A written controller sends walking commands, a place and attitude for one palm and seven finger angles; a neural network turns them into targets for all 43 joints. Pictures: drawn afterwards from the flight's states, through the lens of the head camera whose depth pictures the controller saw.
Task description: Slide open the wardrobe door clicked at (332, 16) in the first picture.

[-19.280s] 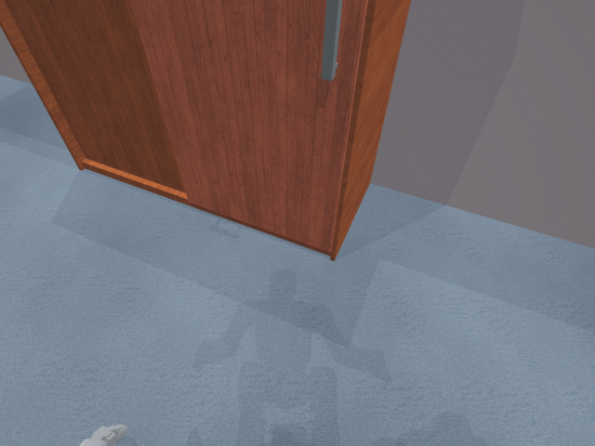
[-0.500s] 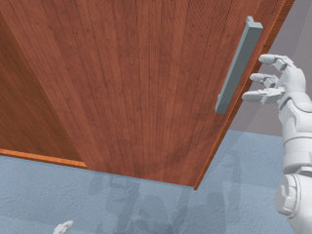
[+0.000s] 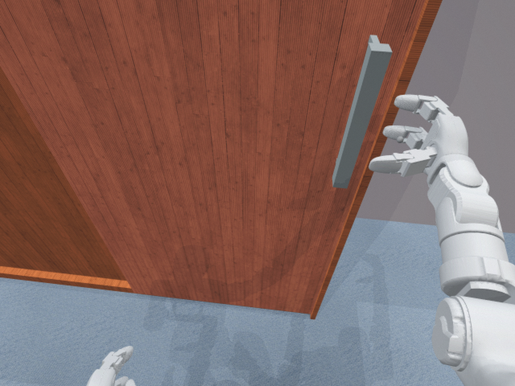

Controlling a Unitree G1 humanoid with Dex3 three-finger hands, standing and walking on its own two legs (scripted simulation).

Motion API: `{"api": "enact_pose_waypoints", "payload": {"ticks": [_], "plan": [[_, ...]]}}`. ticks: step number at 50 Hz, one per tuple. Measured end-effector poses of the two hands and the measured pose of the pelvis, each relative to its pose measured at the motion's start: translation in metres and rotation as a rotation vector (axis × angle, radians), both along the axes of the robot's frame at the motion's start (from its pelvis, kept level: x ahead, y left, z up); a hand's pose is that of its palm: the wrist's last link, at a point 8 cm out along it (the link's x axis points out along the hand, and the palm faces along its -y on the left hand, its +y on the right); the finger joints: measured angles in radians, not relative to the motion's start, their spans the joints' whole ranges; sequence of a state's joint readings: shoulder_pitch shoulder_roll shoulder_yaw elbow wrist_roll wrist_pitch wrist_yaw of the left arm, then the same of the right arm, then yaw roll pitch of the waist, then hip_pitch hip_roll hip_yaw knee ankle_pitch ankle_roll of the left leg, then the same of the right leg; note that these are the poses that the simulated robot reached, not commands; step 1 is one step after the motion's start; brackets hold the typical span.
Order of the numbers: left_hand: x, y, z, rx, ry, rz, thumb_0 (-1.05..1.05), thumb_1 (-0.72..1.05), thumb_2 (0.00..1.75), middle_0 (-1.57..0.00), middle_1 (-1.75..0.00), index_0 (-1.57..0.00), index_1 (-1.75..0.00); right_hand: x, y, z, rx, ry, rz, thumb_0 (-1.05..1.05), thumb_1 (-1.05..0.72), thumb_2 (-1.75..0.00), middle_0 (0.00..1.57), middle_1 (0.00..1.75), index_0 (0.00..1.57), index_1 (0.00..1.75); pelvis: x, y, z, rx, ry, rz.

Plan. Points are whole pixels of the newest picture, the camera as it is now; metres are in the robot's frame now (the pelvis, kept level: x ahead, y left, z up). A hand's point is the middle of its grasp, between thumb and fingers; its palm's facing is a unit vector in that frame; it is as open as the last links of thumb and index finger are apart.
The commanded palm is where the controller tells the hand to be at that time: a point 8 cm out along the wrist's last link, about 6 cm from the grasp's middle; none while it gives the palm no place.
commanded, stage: move the hooked fingers beside the handle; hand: right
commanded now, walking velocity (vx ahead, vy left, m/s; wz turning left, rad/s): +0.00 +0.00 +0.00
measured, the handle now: (354, 119) +0.52 -0.11 +0.18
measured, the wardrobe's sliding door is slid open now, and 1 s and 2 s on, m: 0.00 0.00 0.00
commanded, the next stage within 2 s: feel for the door with the fingertips in 0.22 s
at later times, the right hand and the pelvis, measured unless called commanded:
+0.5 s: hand (389, 145) +0.44 -0.15 +0.19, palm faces +0.05 +1.00 -0.01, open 13.9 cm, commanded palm +0.42 -0.20 +0.18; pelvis -0.01 +0.01 +0.00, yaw +0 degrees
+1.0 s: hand (381, 134) +0.46 -0.14 +0.19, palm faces +0.08 +1.00 +0.00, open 13.9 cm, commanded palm +0.44 -0.19 +0.18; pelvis +0.00 +0.02 +0.00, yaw +1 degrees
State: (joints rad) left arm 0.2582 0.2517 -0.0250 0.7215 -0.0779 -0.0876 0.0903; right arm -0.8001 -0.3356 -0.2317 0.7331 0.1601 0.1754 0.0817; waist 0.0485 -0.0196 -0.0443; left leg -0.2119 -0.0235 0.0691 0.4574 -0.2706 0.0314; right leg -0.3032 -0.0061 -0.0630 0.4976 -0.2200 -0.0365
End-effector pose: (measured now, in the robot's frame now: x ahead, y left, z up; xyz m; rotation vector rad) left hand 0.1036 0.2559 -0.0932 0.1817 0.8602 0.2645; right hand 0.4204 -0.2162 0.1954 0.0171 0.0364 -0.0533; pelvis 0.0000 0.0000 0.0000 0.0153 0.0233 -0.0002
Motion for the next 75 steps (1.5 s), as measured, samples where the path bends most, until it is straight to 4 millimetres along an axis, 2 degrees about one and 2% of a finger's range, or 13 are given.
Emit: {"api": "enact_pose_waypoints", "payload": {"ticks": [5,14,19,23,29,34,51,65,75], "plan": [[0.0,-0.002,0.002,-0.011,-0.02,-0.011,0.01,0.9,0.9,-0.2,-0.3,-0.2,-0.3,0.002,0.0,-0.004,-0.013,0.01,-0.025,-0.01,0.5,-0.3,0.3,1.2,0.3,1.2,-0.003,0.002,0.0,-0.002,0.006,0.006],[-0.027,0.008,-0.008,-0.018,0.047,0.023,0.01,0.9,0.9,-0.2,-0.3,-0.2,-0.3,-0.006,-0.001,0.002,-0.021,-0.04,-0.018,-0.01,0.49,-0.3,0.3,1.2,0.3,1.2,-0.002,0.008,0.0,-0.004,-0.008,0.01],[-0.04,0.017,-0.01,-0.009,0.077,0.042,0.01,0.9,0.9,-0.2,-0.3,-0.2,-0.3,-0.007,0.0,-0.003,-0.024,-0.005,-0.022,-0.01,0.5,-0.3,0.3,1.2,0.3,1.2,-0.004,0.011,0.0,-0.004,-0.009,0.007],[-0.045,0.023,-0.011,-0.001,0.088,0.046,0.01,0.9,0.9,-0.2,-0.3,-0.2,-0.3,-0.007,0.007,-0.006,-0.027,-0.005,-0.01,-0.01,0.5,-0.3,0.3,1.2,0.3,1.2,-0.007,0.014,0.0,-0.004,-0.006,0.004],[-0.045,0.027,-0.011,0.001,0.084,0.046,0.01,0.9,0.9,-0.2,-0.3,-0.2,-0.3,-0.001,0.026,-0.005,-0.004,-0.026,0.007,-0.01,0.5,-0.3,0.3,1.2,0.3,1.2,-0.009,0.017,0.0,-0.006,0.004,0.007],[-0.042,0.027,-0.01,-0.011,0.065,0.05,0.01,0.9,0.9,-0.2,-0.3,-0.2,-0.3,0.005,0.032,-0.005,-0.004,-0.011,-0.009,-0.01,0.5,-0.3,0.3,1.2,0.3,1.2,-0.007,0.019,0.0,-0.008,0.012,0.015],[-0.039,0.027,-0.013,-0.013,0.092,0.047,0.01,0.9,0.9,-0.2,-0.3,-0.2,-0.3,0.017,0.024,-0.004,-0.014,0.002,-0.023,-0.01,0.5,-0.3,0.3,1.2,0.3,1.2,-0.001,0.019,-0.001,-0.008,0.026,0.011],[-0.046,0.02,-0.012,-0.011,0.11,0.066,0.01,0.9,0.9,-0.2,-0.3,-0.2,-0.3,0.024,0.021,-0.001,-0.003,-0.025,-0.007,-0.01,0.5,-0.3,0.3,1.2,0.3,1.2,0.004,0.011,-0.001,-0.005,0.032,0.017],[-0.055,0.011,-0.015,-0.009,0.136,0.049,0.01,0.9,0.9,-0.2,-0.3,-0.2,-0.3,0.028,0.018,-0.007,-0.023,-0.005,-0.022,-0.01,0.5,-0.3,0.3,1.2,0.31,1.22,-0.002,0.005,-0.002,0.002,0.04,0.005]]}}
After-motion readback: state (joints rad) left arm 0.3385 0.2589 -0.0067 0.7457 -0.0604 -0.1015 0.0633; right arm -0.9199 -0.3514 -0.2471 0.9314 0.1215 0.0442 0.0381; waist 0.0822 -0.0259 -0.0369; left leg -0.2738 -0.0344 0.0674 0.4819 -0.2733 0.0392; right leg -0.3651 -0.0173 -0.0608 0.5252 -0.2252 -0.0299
